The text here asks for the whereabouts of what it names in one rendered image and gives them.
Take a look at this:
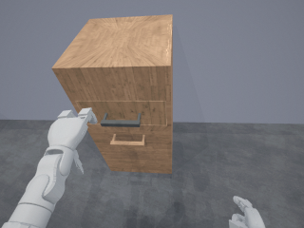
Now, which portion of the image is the robot left forearm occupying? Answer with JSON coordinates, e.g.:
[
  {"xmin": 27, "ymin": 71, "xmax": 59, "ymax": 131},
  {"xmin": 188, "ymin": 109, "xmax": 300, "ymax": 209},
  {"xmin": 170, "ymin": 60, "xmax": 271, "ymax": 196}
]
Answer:
[{"xmin": 2, "ymin": 145, "xmax": 75, "ymax": 228}]

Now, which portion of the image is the left robot hand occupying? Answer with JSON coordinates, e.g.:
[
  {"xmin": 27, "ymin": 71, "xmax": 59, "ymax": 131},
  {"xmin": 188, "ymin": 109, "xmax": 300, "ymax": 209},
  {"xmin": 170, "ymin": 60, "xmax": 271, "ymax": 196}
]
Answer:
[{"xmin": 47, "ymin": 107, "xmax": 98, "ymax": 176}]

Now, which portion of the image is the cabinet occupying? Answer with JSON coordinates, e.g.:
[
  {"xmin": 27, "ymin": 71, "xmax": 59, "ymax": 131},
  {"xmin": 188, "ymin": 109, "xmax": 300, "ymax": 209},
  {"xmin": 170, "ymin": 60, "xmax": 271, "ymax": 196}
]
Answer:
[{"xmin": 51, "ymin": 14, "xmax": 173, "ymax": 174}]

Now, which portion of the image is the drawer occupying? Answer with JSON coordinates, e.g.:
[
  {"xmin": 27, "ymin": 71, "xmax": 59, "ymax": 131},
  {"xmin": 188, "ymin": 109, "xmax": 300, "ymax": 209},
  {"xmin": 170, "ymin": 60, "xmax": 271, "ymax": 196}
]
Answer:
[{"xmin": 76, "ymin": 100, "xmax": 167, "ymax": 125}]

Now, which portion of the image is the right robot hand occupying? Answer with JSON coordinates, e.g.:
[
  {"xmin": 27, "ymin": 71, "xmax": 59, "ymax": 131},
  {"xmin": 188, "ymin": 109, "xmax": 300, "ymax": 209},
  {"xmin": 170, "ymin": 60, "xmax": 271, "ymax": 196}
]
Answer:
[{"xmin": 229, "ymin": 196, "xmax": 266, "ymax": 228}]

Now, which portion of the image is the handle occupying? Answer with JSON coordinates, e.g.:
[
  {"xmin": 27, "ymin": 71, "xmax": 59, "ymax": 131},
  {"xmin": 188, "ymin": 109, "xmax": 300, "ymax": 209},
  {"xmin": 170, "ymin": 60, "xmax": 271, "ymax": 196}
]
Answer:
[
  {"xmin": 100, "ymin": 112, "xmax": 142, "ymax": 127},
  {"xmin": 110, "ymin": 141, "xmax": 145, "ymax": 148}
]

